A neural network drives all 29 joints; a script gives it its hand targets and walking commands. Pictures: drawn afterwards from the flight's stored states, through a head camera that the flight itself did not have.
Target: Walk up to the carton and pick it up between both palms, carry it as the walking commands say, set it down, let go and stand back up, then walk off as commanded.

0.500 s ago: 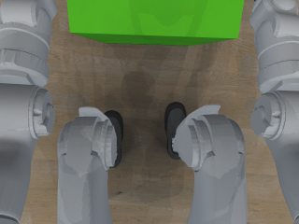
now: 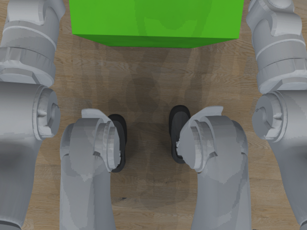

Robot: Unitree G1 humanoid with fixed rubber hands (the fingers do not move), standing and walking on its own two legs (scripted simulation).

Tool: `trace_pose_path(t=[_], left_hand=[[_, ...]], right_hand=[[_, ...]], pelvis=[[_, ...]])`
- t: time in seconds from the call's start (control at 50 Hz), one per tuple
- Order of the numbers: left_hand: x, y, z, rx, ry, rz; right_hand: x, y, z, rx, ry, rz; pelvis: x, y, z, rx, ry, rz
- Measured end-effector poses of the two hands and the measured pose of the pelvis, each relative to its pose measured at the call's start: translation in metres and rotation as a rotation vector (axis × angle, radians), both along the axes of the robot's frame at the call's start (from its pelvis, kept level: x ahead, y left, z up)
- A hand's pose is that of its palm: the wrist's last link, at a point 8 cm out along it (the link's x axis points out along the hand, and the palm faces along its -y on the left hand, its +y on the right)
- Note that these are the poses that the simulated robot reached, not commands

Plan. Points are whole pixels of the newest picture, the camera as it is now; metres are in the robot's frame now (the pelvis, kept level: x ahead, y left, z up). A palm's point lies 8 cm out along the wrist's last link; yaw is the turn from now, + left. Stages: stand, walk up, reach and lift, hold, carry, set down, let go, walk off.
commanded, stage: reach and lift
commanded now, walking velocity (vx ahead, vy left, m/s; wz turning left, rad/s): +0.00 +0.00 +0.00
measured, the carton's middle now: out of the picture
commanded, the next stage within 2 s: none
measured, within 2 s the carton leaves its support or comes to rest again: leaves its support in 1.06 s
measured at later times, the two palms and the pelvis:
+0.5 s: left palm out of the picture +0.57 +0.14 -0.16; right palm out of the picture +0.55 -0.20 -0.16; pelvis +0.00 +0.00 +0.00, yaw +0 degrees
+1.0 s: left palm out of the picture +0.57 +0.14 -0.16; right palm out of the picture +0.55 -0.20 -0.16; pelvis +0.01 +0.00 -0.01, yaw +1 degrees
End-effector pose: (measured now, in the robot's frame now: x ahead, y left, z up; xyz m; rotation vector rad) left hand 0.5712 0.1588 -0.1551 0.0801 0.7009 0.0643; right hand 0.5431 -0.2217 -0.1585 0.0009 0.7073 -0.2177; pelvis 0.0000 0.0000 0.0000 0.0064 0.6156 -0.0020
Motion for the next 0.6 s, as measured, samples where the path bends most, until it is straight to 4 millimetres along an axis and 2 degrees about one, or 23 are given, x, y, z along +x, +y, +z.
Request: trace_pose_path(t=[0.14, 0.24, 0.46, 0.6], left_hand=[[0.001, -0.013, -0.001, -0.012, -0.002, -0.01], [0.001, -0.014, -0.001, -0.004, -0.002, -0.003], [0.001, -0.015, -0.001, 0.0, -0.002, -0.003], [0.003, -0.015, -0.001, -0.015, 0.008, -0.001]], right_hand=[[0.004, 0.014, 0.0, 0.009, -0.006, 0.016], [0.006, 0.024, 0.0, 0.015, -0.009, 0.031], [0.005, 0.024, 0.0, 0.004, -0.008, 0.031], [0.007, 0.025, 0.0, 0.022, -0.002, 0.028]], pelvis=[[-0.001, 0.0, 0.001, -0.001, 0.001, 0.0], [0.0, 0.0, 0.002, 0.0, 0.004, 0.003], [-0.001, 0.003, 0.005, -0.004, 0.009, 0.006], [-0.001, 0.004, -0.001, -0.006, -0.001, 0.011]])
